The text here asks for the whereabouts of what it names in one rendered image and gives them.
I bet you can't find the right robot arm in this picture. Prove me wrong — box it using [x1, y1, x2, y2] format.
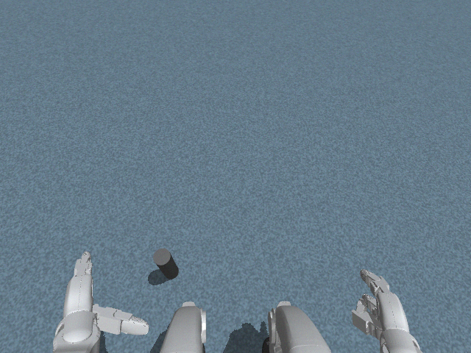
[380, 329, 423, 353]

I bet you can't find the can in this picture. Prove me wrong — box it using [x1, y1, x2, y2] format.
[153, 249, 179, 279]

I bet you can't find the left robot hand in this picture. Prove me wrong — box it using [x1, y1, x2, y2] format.
[63, 252, 149, 335]

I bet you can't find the right robot hand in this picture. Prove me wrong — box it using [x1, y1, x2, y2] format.
[352, 269, 410, 340]

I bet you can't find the left robot arm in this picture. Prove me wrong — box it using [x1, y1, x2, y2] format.
[53, 311, 101, 353]

